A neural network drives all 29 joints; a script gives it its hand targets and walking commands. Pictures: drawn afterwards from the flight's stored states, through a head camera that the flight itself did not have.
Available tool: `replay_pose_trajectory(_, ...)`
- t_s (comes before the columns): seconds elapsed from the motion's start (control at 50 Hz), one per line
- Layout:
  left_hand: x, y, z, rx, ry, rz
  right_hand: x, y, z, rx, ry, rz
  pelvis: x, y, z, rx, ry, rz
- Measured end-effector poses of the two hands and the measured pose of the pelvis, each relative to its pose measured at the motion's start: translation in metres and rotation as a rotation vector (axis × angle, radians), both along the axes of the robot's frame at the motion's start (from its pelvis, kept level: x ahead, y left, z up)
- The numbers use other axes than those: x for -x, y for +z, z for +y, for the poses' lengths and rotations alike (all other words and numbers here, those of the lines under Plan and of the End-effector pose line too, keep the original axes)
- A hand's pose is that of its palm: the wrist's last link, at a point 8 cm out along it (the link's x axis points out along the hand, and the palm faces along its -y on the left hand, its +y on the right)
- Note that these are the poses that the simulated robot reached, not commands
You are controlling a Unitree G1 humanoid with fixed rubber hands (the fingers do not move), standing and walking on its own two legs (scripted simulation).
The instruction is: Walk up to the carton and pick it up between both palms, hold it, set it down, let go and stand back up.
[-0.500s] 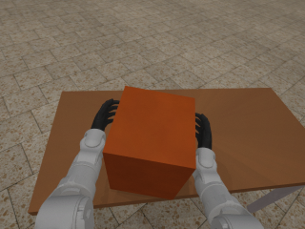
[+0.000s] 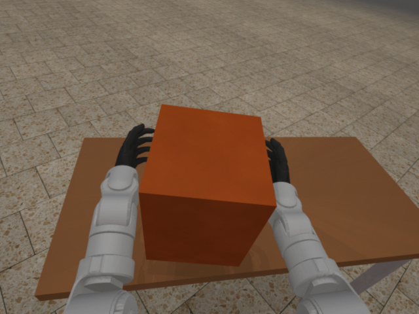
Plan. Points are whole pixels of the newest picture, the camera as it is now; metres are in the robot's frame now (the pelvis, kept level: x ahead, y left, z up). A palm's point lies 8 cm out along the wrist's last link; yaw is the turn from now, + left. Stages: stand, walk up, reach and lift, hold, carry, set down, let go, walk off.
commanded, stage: reach and lift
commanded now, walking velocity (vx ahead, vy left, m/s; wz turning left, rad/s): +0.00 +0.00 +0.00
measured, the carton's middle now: (202, 189) +0.36 -0.01 +0.06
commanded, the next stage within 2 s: hold in 1.52 s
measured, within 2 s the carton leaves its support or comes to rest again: neither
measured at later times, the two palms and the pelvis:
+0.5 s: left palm (123, 156) +0.36 +0.14 +0.16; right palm (282, 169) +0.35 -0.16 +0.14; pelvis -0.01 -0.01 +0.00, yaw +0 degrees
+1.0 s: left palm (120, 151) +0.36 +0.14 +0.17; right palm (282, 163) +0.35 -0.15 +0.16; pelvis -0.01 -0.01 +0.00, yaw +1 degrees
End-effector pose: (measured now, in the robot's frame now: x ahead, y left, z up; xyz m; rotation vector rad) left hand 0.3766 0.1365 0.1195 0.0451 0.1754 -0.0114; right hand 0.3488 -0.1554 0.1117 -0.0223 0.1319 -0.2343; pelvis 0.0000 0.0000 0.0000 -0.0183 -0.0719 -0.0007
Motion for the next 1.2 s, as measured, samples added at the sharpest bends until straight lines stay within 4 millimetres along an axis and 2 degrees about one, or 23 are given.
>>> replay_pose_trajectory(0.4, 0.017, 0.035, 0.001, -0.007, 0.057, -0.015, 0.003, 0.025, 0.001, -0.020, 0.053, -0.019, 0.010, 0.000, -0.006, -0.006, 0.006, -0.037)
replay_pose_trajectory(0.68, 0.022, 0.045, 0.003, 0.004, 0.078, -0.018, 0.001, 0.039, 0.002, -0.018, 0.075, -0.023, 0.007, -0.001, -0.009, -0.007, 0.011, -0.060)
replay_pose_trajectory(1.2, 0.021, 0.058, 0.003, -0.003, 0.074, -0.026, 0.001, 0.050, 0.003, -0.039, 0.070, -0.033, 0.008, -0.001, -0.007, -0.006, 0.009, -0.064)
